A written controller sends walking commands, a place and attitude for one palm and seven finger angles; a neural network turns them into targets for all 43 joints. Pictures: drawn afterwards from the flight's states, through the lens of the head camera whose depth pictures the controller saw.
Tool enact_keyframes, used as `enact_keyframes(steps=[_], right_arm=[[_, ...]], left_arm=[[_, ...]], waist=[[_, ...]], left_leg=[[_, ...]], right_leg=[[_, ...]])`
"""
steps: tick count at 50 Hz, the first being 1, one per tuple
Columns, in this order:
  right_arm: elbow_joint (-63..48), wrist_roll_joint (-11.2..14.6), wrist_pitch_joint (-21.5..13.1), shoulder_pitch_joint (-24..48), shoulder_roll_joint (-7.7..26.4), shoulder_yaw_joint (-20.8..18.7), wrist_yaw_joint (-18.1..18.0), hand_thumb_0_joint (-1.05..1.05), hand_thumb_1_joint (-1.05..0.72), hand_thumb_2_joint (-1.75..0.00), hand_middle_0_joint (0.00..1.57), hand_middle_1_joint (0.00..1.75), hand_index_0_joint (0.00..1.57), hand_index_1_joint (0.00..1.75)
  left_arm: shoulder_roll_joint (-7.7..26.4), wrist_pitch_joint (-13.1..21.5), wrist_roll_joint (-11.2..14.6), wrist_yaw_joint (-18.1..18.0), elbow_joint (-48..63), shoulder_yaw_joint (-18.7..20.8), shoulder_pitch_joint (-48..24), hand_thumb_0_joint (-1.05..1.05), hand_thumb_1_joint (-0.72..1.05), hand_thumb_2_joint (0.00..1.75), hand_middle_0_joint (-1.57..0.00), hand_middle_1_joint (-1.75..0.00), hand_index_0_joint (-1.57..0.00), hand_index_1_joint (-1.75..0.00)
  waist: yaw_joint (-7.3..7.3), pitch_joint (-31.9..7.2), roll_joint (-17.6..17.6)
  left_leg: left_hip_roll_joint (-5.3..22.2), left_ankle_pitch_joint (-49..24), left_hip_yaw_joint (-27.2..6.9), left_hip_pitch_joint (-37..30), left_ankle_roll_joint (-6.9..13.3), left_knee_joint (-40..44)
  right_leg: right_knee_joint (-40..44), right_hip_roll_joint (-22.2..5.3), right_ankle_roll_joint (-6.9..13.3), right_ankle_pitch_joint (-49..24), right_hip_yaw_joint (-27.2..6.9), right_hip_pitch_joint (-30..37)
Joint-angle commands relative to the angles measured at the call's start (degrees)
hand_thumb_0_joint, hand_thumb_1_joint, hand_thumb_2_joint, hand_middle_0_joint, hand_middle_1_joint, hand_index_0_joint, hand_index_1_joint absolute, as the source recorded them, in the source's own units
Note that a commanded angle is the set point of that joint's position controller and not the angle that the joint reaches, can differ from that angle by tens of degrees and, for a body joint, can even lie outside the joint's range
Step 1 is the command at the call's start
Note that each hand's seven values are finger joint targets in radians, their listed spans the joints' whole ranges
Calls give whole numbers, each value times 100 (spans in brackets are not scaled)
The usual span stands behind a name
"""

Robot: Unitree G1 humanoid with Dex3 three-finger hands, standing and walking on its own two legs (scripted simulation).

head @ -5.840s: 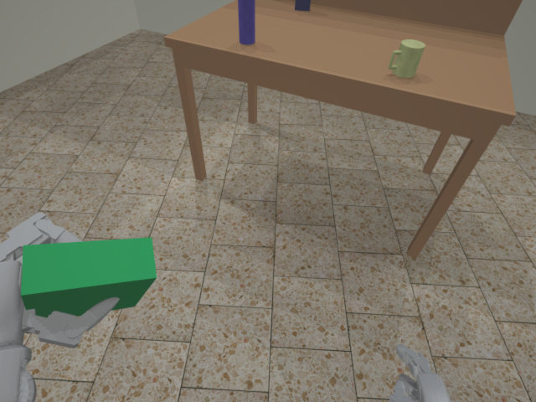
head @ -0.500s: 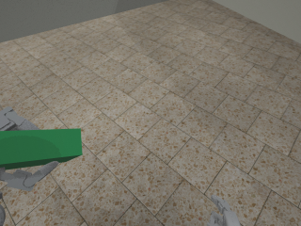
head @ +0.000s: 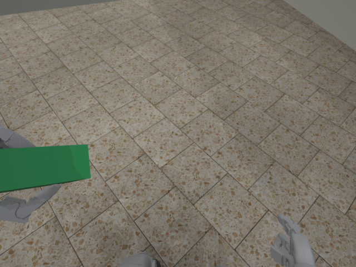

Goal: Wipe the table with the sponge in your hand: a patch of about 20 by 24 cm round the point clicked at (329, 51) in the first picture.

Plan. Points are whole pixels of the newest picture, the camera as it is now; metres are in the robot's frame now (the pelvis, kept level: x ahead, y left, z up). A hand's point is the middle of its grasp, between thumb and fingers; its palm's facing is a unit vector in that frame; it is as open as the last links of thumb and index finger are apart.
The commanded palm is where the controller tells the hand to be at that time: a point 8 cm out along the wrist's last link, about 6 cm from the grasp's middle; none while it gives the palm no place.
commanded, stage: turn to face it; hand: left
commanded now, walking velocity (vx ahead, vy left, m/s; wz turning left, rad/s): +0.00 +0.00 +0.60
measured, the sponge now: (49, 169) +0.23 +0.21 +0.18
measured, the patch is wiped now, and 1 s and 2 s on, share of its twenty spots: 0.00 0.00 0.00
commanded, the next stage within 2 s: none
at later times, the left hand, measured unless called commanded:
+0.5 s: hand (29, 233) +0.15 +0.19 +0.18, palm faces +0.65 -0.65 -0.40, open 9.1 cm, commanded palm +0.08 +0.22 +0.20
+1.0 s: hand out of the picture -0.02 +0.19 +0.20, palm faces +0.77 -0.46 -0.44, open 9.2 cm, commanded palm -0.09 +0.20 +0.20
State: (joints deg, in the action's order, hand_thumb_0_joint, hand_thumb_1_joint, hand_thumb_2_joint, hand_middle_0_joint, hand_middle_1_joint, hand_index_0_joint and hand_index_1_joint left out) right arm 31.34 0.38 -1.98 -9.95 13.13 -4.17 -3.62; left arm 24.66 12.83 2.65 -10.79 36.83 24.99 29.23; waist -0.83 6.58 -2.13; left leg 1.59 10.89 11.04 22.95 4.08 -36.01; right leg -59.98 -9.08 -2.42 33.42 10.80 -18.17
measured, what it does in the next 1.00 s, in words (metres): steps to the right, turning left: right foot, then left foot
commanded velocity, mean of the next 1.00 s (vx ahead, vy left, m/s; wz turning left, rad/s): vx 0.00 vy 0.00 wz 0.60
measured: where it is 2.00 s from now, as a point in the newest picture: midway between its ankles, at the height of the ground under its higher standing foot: outside the picture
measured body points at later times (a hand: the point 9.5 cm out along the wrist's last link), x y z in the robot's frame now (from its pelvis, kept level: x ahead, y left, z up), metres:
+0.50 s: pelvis +0.02 -0.10 +0.02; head +0.05 -0.12 +0.47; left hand +0.11 +0.22 +0.20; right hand +0.26 -0.26 -0.08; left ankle -0.02 +0.04 -0.61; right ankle +0.04 -0.18 -0.71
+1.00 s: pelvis -0.05 -0.12 +0.02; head -0.03 -0.09 +0.47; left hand -0.07 +0.20 +0.23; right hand +0.20 -0.18 -0.07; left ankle -0.09 -0.01 -0.71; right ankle +0.05 -0.22 -0.66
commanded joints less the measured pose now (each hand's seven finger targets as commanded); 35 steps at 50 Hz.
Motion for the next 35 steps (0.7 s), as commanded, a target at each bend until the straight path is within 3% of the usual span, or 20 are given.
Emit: enact_keyframes(steps=[1,2,3,4,6,8,11,14,15,16,17,18,19,20,22,24,28,32,35], right_arm=[[-694,60,-399,242,733,-107,147,0,-90,-90,20,30,20,30],[-661,70,-386,226,688,-125,147,0,-90,-90,20,30,20,30],[-638,69,-401,317,633,-91,173,0,-90,-90,20,30,20,30],[-654,68,-429,334,537,-41,197,0,-90,-90,20,30,20,30],[-671,57,-523,307,476,30,240,0,-90,-90,20,30,20,30],[-680,61,-609,239,468,64,237,0,-90,-90,20,30,20,30],[-575,74,-671,-4,466,91,182,0,-90,-90,20,30,20,30],[-510,61,-702,29,485,99,102,0,-90,-90,20,30,20,30],[-492,61,-694,52,480,109,92,0,-90,-90,20,30,20,30],[-499,67,-685,124,431,143,85,0,-90,-90,20,30,20,30],[-493,107,-655,95,316,177,83,0,-90,-90,20,30,20,30],[-578,112,-633,205,174,212,59,0,-90,-90,20,30,20,30],[-526,63,-710,422,363,202,-7,0,-90,-90,20,30,20,30],[-409,50,-745,353,481,140,-6,0,-90,-90,20,30,20,30],[-425,-19,-630,676,293,250,-39,0,-90,-90,20,30,20,30],[-524,3,-553,860,266,291,-128,0,-90,-90,20,30,20,30],[-659,-65,-455,765,266,193,-225,0,-90,-90,20,30,20,30],[-900,-101,-347,464,304,143,-177,0,-90,-90,20,30,20,30],[-932,-84,-223,255,311,128,-122,0,-90,-90,20,30,20,30]], left_arm=[[1081,326,-104,98,1146,601,-753,0,10,130,-120,-160,-120,-160],[1236,313,-95,87,1361,767,-636,0,10,130,-120,-160,-120,-160],[1340,319,-83,98,1710,851,-486,0,10,130,-120,-160,-120,-160],[1168,312,-11,119,1896,771,-209,0,10,130,-120,-160,-120,-160],[987,279,138,142,1987,746,219,0,10,130,-120,-160,-120,-160],[858,213,206,153,1872,730,378,0,10,130,-120,-160,-120,-160],[539,61,223,178,1207,533,352,0,10,130,-120,-160,-120,-160],[455,-76,186,213,631,397,-151,0,10,130,-120,-160,-120,-160],[376,-119,158,233,450,308,-291,0,10,130,-120,-160,-120,-160],[359,-154,118,256,390,232,-518,0,10,130,-120,-160,-120,-160],[467,-217,30,252,300,184,-769,0,10,130,-120,-160,-120,-160],[839,-324,8,194,297,285,-944,0,10,130,-120,-160,-120,-160],[907,-350,95,145,290,231,-1219,0,10,130,-120,-160,-120,-160],[640,-340,79,158,361,-50,-1397,0,10,130,-120,-160,-120,-160],[697,-248,-15,198,417,51,-1092,0,10,130,-120,-160,-120,-160],[777,-135,-29,171,569,123,-968,0,10,130,-120,-160,-120,-160],[941,0,11,25,812,443,-488,0,10,130,-120,-160,-120,-160],[869,-36,71,-64,933,669,8,0,10,130,-120,-160,-120,-160],[666,-68,89,-54,748,580,205,0,10,130,-120,-160,-120,-160]], waist=[[3,-1688,1012],[32,-1653,1180],[109,-1658,1514],[100,-1608,1678],[107,-1581,1852],[74,-1508,1923],[-3,-1444,1703],[71,-1434,1427],[132,-1419,1303],[190,-1401,988],[182,-1349,-40],[140,-1150,-1530],[192,-1082,-1364],[102,-1134,-1101],[112,-812,-640],[136,-760,-477],[205,-1149,-376],[349,-1512,-734],[213,-1708,-727]], left_leg=[[2215,-3801,-3273,-2161,1056,1227],[1971,-3000,-3015,-1799,1006,1321],[1654,-2514,-2550,-1565,841,1355],[1439,-2091,-2221,-1252,702,1455],[1184,-1352,-1947,-618,487,1692],[1131,-944,-1874,-431,353,1837],[1241,-982,-2145,-648,408,1726],[1211,-1328,-2313,-834,365,1219],[1114,-1284,-2290,-746,281,986],[931,-891,-2210,-555,129,641],[430,336,-1713,16,-211,-170],[-346,2097,-1064,1130,-595,-1819],[-296,2297,-1290,1208,-669,-3220],[-132,1849,-1525,1076,-704,-3819],[-31,1329,-1229,1249,-876,-4255],[10,1308,-1029,1107,-871,-3835],[98,1409,-592,544,-796,-2048],[99,1649,-331,300,-718,-851],[-19,1190,-266,-186,-669,278]], right_leg=[[-2101,216,-219,77,-1058,-1883],[-1977,204,-239,-229,-1072,-1794],[-1582,192,-226,-535,-1001,-1587],[-1269,248,-253,-790,-890,-1351],[-439,372,-274,-1129,-693,-709],[304,508,-310,-1216,-504,-374],[1101,698,-346,-894,-458,-248],[2121,903,-387,-662,-408,152],[2736,931,-371,-923,-414,463],[3613,769,-316,-1500,-505,828],[4360,-45,-38,-2316,-1111,1275],[4445,-1467,586,-3423,-2835,1521],[4337,-1982,854,-4405,-2880,1068],[4229,-1819,789,-4196,-2286,834],[3991,-1255,729,-4605,-1429,742],[3987,-1135,722,-4943,-870,905],[3795,-1135,777,-5260,-504,1532],[3551,-1378,962,-5663,-676,1922],[2968,-1281,755,-5558,-501,1870]])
